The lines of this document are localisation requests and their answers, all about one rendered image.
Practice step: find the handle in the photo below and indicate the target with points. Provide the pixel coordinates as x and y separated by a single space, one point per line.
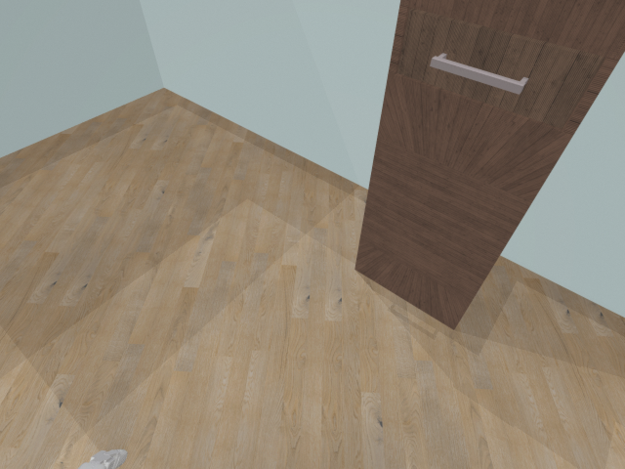
479 75

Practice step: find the drawer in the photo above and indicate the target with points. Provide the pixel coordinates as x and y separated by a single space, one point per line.
557 76

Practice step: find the robot left hand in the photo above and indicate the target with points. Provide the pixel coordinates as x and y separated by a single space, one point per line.
106 459

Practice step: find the cabinet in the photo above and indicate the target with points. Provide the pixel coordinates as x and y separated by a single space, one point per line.
452 177

